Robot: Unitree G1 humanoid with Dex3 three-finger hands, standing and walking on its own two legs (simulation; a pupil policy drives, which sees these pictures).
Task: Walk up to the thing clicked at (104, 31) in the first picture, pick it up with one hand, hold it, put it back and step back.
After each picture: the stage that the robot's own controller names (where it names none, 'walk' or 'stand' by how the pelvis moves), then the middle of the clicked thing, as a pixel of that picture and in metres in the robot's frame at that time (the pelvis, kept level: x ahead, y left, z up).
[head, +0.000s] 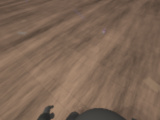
stand; (104, 31) +2.18 -0.29 -0.72
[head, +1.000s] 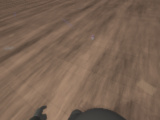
walk; (92, 37) +2.05 +0.14 -0.70
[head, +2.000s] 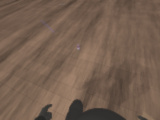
walk; (78, 47) +1.38 +0.38 -0.72
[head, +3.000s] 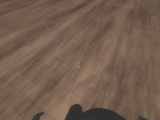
walk; (78, 65) +0.90 +0.26 -0.70
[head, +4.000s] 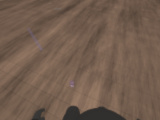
walk; (72, 83) +0.54 +0.24 -0.70
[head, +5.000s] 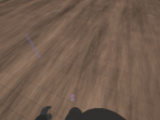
stand; (72, 97) +0.33 +0.24 -0.70
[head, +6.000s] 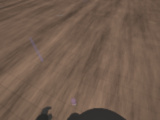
stand; (73, 101) +0.32 +0.22 -0.72
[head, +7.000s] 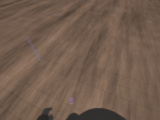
stand; (71, 100) +0.33 +0.24 -0.73
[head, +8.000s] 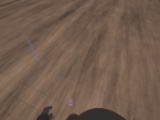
stand; (70, 101) +0.30 +0.24 -0.73
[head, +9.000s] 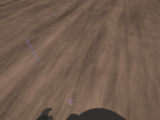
go down; (70, 101) +0.31 +0.25 -0.73
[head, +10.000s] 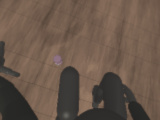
go down; (58, 60) +0.39 +0.28 -0.31
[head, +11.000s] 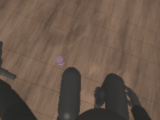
approach; (60, 61) +0.38 +0.28 -0.30
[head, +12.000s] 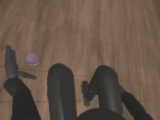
close in; (33, 60) +0.36 +0.31 -0.21
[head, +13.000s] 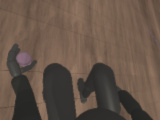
close; (24, 60) +0.35 +0.32 -0.21
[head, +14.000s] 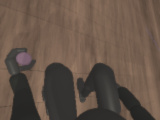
lift; (24, 59) +0.34 +0.32 -0.22
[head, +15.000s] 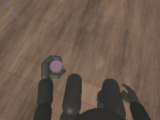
lift; (58, 68) +0.31 +0.24 -0.02
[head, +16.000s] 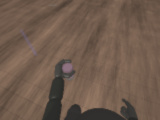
hold; (68, 72) +0.33 +0.17 +0.01
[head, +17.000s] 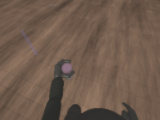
hold; (68, 71) +0.33 +0.18 +0.01
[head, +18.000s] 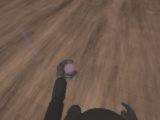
hold; (70, 72) +0.34 +0.16 +0.01
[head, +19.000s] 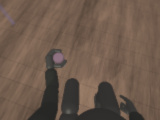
crouch; (60, 60) +0.40 +0.23 -0.08
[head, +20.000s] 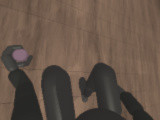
lower; (23, 57) +0.37 +0.33 -0.22
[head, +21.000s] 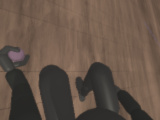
lower; (18, 57) +0.37 +0.33 -0.22
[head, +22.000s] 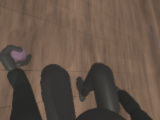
lower; (20, 56) +0.37 +0.33 -0.22
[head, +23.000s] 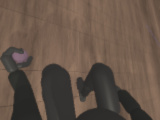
lower; (22, 58) +0.36 +0.32 -0.22
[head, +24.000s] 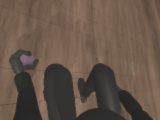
loosen; (28, 60) +0.35 +0.30 -0.22
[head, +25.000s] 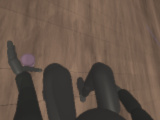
withdraw; (28, 61) +0.35 +0.29 -0.22
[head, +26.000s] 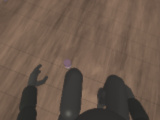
walk; (67, 64) +0.38 +0.24 -0.32
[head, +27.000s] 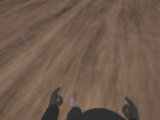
stand; (71, 101) +0.30 +0.20 -0.66
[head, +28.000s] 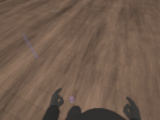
stand; (71, 99) +0.32 +0.22 -0.66
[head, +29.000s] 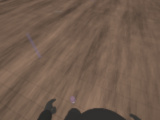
stand; (72, 99) +0.32 +0.21 -0.70
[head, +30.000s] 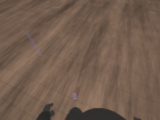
walk; (74, 95) +0.33 +0.21 -0.72
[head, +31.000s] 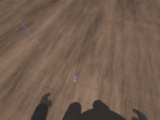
walk; (75, 78) +0.52 +0.18 -0.71
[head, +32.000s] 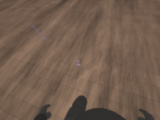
walk; (78, 63) +0.85 +0.29 -0.70
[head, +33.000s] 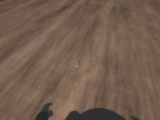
stand; (76, 64) +0.94 +0.26 -0.71
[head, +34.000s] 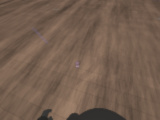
stand; (77, 64) +0.95 +0.26 -0.73
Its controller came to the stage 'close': yes
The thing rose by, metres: 0.72
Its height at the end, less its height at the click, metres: +0.00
